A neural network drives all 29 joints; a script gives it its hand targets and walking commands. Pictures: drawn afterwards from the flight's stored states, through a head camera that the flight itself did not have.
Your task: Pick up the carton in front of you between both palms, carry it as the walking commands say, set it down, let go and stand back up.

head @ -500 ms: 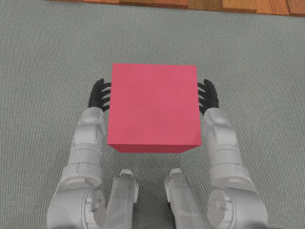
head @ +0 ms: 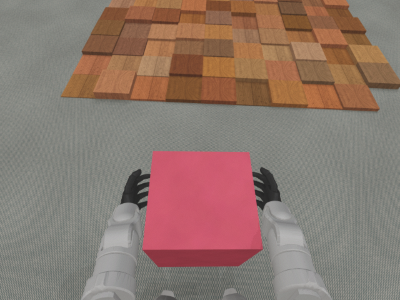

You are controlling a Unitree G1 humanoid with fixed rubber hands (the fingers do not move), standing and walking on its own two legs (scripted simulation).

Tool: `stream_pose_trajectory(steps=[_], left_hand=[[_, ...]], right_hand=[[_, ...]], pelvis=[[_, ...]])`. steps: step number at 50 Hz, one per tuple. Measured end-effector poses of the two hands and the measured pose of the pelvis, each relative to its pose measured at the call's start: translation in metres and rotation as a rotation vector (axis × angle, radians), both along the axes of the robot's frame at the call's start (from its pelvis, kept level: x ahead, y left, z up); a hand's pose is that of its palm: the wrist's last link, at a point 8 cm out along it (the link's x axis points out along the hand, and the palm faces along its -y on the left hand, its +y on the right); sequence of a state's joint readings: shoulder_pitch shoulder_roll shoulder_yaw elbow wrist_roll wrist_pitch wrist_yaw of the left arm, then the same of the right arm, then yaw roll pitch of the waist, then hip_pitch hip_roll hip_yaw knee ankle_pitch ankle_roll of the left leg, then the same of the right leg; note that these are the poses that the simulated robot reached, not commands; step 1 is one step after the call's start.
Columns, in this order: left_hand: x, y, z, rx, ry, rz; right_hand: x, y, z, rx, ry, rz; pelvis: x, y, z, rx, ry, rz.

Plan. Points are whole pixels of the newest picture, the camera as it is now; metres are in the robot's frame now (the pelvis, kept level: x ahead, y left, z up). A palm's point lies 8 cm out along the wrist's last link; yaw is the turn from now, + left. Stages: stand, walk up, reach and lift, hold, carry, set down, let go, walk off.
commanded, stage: reach and lift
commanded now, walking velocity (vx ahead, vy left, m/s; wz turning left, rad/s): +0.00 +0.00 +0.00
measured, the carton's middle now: (199, 214) +0.34 +0.00 -0.10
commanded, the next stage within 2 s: hold in 1.44 s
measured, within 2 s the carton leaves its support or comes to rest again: neither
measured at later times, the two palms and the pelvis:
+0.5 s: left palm (112, 193) +0.31 +0.15 +0.09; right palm (294, 189) +0.31 -0.15 +0.10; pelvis +0.02 +0.00 +0.07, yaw +0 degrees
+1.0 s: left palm (110, 190) +0.31 +0.15 +0.10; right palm (295, 185) +0.31 -0.15 +0.11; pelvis +0.02 +0.00 +0.07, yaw +0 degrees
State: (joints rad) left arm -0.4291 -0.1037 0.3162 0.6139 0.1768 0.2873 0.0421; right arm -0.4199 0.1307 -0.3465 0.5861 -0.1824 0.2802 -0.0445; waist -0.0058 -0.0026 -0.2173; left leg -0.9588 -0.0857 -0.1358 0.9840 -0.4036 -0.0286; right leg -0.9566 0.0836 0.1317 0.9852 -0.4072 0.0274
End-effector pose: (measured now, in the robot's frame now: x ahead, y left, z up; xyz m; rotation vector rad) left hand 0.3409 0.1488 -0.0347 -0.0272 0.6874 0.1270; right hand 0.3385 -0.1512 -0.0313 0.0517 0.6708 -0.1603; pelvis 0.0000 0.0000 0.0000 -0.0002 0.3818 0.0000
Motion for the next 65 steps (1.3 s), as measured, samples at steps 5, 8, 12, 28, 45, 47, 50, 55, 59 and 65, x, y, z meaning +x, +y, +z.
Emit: stream_pose_trajectory(steps=[5, 8, 12, 28, 45, 47, 50, 55, 59, 65], left_hand=[[-0.008, 0.000, 0.030, 0.000, -0.003, 0.002], [-0.011, 0.000, 0.048, 0.000, -0.007, 0.003], [-0.016, 0.001, 0.072, 0.002, -0.013, 0.005], [-0.034, 0.000, 0.127, 0.038, 0.006, -0.020], [-0.031, 0.001, 0.135, 0.037, -0.008, -0.016], [-0.030, 0.001, 0.136, 0.041, -0.008, -0.019], [-0.029, 0.001, 0.137, 0.046, -0.008, -0.023], [-0.027, 0.001, 0.139, 0.053, -0.006, -0.028], [-0.027, 0.001, 0.141, 0.056, -0.005, -0.031], [-0.028, 0.001, 0.143, 0.060, -0.006, -0.032]], right_hand=[[-0.007, 0.000, 0.030, -0.002, -0.003, 0.003], [-0.011, 0.000, 0.048, -0.003, -0.007, 0.005], [-0.015, 0.000, 0.071, -0.004, -0.013, 0.008], [-0.030, -0.001, 0.127, -0.044, 0.007, 0.047], [-0.028, 0.000, 0.135, -0.042, -0.008, 0.045], [-0.027, 0.000, 0.136, -0.045, -0.007, 0.047], [-0.026, 0.000, 0.137, -0.049, -0.007, 0.050], [-0.024, 0.000, 0.139, -0.056, -0.005, 0.055], [-0.024, 0.000, 0.140, -0.060, -0.004, 0.059], [-0.024, 0.000, 0.143, -0.064, -0.005, 0.062]], pelvis=[[0.010, 0.000, 0.024, 0.000, -0.077, 0.000], [0.016, 0.000, 0.036, 0.001, -0.126, -0.001], [0.022, 0.000, 0.050, 0.001, -0.197, -0.001], [0.017, 0.000, 0.071, -0.001, -0.425, -0.004], [0.012, 0.001, 0.072, -0.001, -0.451, -0.002], [0.013, 0.001, 0.072, -0.001, -0.452, -0.002], [0.016, 0.001, 0.073, 0.000, -0.453, -0.002], [0.021, 0.001, 0.075, 0.000, -0.456, -0.002], [0.024, 0.001, 0.075, 0.000, -0.460, -0.003], [0.027, 0.001, 0.076, 0.000, -0.466, -0.003]])
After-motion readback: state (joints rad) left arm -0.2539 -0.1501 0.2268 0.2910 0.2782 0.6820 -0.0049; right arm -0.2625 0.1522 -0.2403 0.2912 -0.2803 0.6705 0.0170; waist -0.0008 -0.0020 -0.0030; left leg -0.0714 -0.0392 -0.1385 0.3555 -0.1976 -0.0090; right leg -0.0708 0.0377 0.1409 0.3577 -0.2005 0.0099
